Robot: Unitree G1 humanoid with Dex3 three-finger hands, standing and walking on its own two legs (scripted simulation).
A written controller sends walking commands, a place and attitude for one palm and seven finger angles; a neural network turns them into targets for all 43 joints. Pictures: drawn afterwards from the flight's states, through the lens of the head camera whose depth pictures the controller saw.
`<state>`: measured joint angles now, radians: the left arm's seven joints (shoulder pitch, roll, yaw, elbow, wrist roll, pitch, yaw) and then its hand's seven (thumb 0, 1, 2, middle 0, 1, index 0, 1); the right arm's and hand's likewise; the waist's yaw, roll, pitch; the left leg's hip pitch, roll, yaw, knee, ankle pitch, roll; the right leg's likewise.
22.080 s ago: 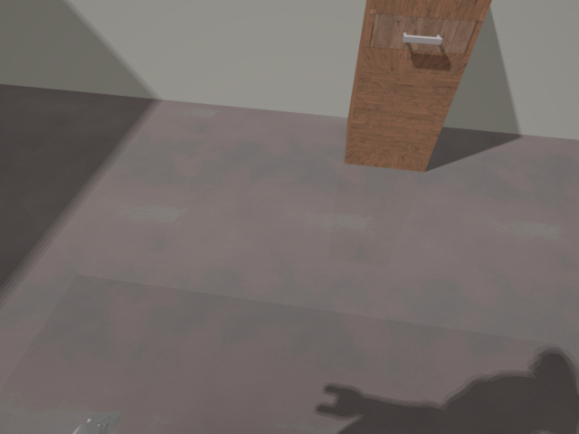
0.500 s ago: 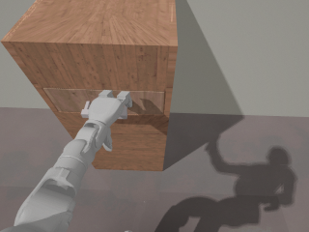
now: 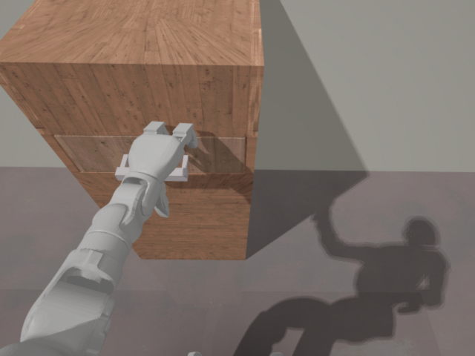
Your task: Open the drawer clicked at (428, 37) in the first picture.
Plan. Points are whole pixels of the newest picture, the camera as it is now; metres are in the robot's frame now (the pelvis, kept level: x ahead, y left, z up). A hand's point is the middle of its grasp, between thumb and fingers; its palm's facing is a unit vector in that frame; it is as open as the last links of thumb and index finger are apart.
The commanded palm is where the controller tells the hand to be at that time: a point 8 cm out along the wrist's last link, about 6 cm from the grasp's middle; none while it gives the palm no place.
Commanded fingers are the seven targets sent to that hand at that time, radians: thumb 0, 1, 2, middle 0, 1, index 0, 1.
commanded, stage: move the hooked fingers above the handle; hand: left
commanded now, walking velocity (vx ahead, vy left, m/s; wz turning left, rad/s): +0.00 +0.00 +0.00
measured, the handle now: (154, 166) +0.50 +0.17 -0.04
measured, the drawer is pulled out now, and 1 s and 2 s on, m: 0.00 0.00 0.00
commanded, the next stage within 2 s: lower the fingers behind the handle in 0.18 s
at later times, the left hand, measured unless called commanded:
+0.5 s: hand (167, 179) +0.43 +0.13 +0.01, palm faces -0.06 -0.15 -0.99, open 13.9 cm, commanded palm +0.41 +0.17 +0.06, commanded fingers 0.00 -0.50 0.30 -0.30 -1.20 -0.30 -1.20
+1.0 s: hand (165, 183) +0.44 +0.14 -0.02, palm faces -0.04 -0.11 -0.99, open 13.9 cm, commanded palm +0.42 +0.17 +0.03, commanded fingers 0.00 -0.50 0.30 -0.30 -1.20 -0.30 -1.20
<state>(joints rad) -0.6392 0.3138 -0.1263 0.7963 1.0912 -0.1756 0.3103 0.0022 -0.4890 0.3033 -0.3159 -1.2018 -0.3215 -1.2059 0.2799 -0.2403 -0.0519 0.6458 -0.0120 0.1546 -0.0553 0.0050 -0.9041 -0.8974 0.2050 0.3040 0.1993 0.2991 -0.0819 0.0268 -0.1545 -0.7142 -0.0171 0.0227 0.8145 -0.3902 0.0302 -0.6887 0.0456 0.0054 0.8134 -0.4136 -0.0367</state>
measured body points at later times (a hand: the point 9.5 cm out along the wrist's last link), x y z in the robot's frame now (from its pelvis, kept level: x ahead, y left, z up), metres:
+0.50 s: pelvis +0.00 +0.00 +0.00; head +0.07 +0.00 +0.44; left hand +0.43 +0.13 +0.06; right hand +0.08 -0.27 -0.12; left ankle +0.00 +0.10 -0.70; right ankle -0.02 -0.10 -0.70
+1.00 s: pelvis -0.01 +0.00 -0.02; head +0.08 +0.00 +0.43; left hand +0.44 +0.14 +0.03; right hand +0.04 -0.28 -0.14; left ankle -0.01 +0.10 -0.70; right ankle -0.02 -0.10 -0.70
